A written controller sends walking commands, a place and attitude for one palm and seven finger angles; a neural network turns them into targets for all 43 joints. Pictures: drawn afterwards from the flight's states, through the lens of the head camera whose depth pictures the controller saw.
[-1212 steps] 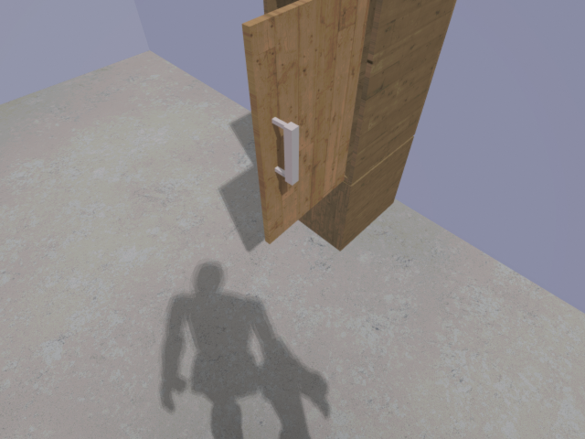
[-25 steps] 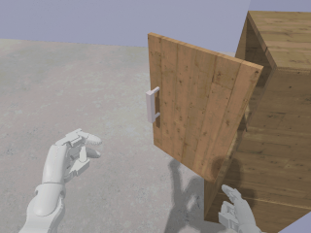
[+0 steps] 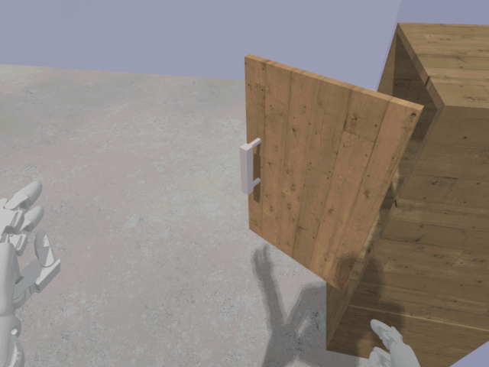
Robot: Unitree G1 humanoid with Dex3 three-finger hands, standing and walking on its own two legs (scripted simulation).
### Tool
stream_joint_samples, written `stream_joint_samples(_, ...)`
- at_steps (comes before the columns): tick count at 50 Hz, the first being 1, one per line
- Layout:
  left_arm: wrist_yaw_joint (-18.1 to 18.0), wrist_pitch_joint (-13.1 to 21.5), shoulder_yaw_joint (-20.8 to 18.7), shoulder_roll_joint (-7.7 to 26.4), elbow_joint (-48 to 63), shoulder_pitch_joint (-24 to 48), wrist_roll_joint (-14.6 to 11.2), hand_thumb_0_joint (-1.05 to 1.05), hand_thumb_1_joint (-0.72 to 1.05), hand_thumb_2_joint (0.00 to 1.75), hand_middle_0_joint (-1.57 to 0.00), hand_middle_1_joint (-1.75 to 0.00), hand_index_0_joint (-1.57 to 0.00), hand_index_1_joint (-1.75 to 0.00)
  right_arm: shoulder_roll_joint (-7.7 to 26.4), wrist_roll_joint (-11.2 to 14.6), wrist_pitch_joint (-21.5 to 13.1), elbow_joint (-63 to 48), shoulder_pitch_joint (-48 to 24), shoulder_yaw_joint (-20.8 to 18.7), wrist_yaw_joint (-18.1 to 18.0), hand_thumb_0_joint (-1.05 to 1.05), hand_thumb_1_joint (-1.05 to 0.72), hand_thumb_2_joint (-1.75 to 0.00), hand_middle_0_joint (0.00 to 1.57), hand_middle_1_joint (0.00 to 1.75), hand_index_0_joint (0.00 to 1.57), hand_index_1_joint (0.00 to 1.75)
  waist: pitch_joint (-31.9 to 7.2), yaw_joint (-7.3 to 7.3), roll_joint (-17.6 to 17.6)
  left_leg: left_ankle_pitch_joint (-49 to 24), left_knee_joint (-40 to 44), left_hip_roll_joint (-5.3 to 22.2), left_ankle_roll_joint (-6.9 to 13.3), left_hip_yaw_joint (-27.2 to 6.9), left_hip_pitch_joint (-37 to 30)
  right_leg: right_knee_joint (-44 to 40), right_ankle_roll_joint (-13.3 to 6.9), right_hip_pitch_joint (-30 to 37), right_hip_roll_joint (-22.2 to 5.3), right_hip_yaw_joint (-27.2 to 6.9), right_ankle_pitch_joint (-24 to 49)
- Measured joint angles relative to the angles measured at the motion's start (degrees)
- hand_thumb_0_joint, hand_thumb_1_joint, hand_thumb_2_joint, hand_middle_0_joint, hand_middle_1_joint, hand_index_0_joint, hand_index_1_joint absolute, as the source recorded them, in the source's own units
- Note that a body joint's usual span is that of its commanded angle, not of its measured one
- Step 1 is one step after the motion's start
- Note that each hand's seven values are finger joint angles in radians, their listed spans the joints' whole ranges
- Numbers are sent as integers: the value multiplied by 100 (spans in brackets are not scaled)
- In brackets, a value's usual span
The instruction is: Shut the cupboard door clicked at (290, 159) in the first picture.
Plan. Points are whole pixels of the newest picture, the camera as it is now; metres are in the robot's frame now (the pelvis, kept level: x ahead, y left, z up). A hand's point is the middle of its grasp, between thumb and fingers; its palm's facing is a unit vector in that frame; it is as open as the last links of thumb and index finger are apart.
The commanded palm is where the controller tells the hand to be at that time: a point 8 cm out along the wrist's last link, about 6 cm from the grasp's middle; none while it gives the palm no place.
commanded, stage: draw the hand back to the body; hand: left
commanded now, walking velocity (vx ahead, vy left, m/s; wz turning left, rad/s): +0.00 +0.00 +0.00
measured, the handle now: (251, 166) +0.60 +0.06 -0.02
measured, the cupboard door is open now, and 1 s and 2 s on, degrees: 60 60 60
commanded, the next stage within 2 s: step back with the hand held close in 0.18 s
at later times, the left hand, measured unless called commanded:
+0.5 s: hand (66, 258) +0.20 +0.26 +0.16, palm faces +0.42 -0.79 -0.44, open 7.4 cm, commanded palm +0.14 +0.29 +0.17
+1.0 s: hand (31, 291) +0.15 +0.27 +0.16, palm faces +0.43 -0.78 -0.46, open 7.4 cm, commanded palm +0.09 +0.31 +0.17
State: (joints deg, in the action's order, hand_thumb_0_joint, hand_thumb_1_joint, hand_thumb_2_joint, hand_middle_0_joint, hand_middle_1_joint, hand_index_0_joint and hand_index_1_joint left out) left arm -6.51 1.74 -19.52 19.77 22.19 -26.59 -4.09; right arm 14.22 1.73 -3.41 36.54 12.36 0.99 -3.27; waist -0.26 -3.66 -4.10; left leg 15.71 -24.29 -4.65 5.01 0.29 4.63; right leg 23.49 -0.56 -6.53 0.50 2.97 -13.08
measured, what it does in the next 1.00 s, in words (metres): shifts its weight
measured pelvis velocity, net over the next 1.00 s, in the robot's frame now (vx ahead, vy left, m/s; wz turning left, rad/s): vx -0.06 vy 0.01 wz -0.03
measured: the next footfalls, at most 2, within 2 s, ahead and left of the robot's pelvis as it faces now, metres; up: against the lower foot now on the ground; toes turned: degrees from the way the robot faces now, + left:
none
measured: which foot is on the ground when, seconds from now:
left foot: down 0.00-1.00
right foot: down 0.00-1.00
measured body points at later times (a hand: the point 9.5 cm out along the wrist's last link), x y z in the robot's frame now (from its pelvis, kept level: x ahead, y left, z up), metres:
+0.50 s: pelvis +0.00 -0.01 +0.00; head -0.01 -0.02 +0.45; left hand +0.17 +0.30 +0.18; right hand +0.17 -0.25 -0.09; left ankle -0.02 +0.06 -0.74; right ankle +0.00 -0.11 -0.74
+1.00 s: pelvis -0.06 +0.01 -0.02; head -0.06 +0.02 +0.43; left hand +0.12 +0.31 +0.18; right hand +0.10 -0.24 -0.09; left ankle -0.02 +0.06 -0.74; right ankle +0.00 -0.11 -0.74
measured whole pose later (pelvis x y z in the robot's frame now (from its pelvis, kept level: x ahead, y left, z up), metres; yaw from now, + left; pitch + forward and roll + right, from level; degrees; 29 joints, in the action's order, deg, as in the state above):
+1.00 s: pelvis -0.06 +0.01 -0.02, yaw -2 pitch +1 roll -1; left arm -7.6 10.9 -25.7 23.7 27.7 -29.5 -1.4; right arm 13.3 0.9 1.0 30.5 13.0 0.2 -4.8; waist -1.7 -0.2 0.4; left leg 17.1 -37.7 -4.1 6.5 3.1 21.5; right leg 35.4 0.2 -23.2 0.6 1.4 -12.7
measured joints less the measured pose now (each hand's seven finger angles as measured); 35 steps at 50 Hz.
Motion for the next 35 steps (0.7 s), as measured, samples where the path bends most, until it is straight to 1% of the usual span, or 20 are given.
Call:
stream_joint_samples(5,33,29,104,6,30,17,7,2,89,90,-22,-32,-22,-32,-67,-6,-92,-11,-48,23,-20,1,-90,-90,20,29,20,30,-11,27,75,9,-28,31,-21,21,-14,6,-24,16,31,-18,14)
stream_joint_samples(9,43,67,64,62,67,44,2,2,89,90,-21,-31,-21,-31,-120,-8,-146,-46,-80,52,-15,1,-90,-90,20,29,20,30,-6,49,80,12,-29,56,-42,36,-37,-8,-42,38,57,-33,29)
stream_joint_samples(16,65,106,-24,79,64,37,-21,2,89,90,-21,-31,-21,-30,-159,-18,-127,-70,-84,75,22,1,-90,-90,20,29,20,30,13,50,36,-10,-1,81,-65,42,-14,-31,-69,9,82,-38,49)
stream_joint_samples(17,79,131,-57,79,71,21,-23,2,89,90,-21,-31,-21,-30,-151,-17,-85,-104,-72,79,24,1,-90,-90,20,29,20,30,-12,61,23,1,-41,91,-64,33,50,-27,-71,-35,92,-26,50)
stream_joint_samples(21,50,464,-254,109,5,-92,-26,2,89,90,-21,-31,-21,-30,-96,-36,102,-186,-87,39,12,1,-90,-90,20,30,20,30,-152,192,-16,93,-311,127,-59,-18,472,62,-85,-362,123,40,37)
stream_joint_samples(24,16,602,-267,108,21,-209,-16,2,89,90,-21,-30,-21,-30,-21,-39,237,-186,-111,-45,-15,1,-90,-90,21,30,20,30,-196,259,-11,131,-429,112,-47,-2,696,203,-73,-599,104,32,-5)
stream_joint_samples(29,7,621,-256,238,224,-396,-10,2,89,90,-21,-30,-21,-30,57,-9,467,-265,-135,-176,-105,1,-90,-90,20,29,20,30,-169,336,99,154,-565,33,-10,83,912,556,-22,-927,16,-40,-125)
stream_joint_samples(35,-25,629,-413,509,462,-521,-11,2,89,90,-21,-31,-21,-30,16,7,643,-452,-175,-211,-165,1,-90,-90,20,29,20,30,-156,415,274,168,-774,6,34,193,1145,840,17,-1215,-18,-131,-144)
